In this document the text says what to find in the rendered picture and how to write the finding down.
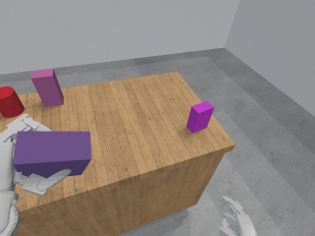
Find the sponge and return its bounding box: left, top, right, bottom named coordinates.
left=13, top=131, right=92, bottom=179

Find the left robot hand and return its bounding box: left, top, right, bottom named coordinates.
left=0, top=113, right=72, bottom=197

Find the left robot forearm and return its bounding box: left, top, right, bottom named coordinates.
left=0, top=191, right=21, bottom=236

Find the table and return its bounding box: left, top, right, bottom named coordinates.
left=0, top=71, right=235, bottom=236

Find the right robot hand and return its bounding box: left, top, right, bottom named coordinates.
left=220, top=196, right=258, bottom=236

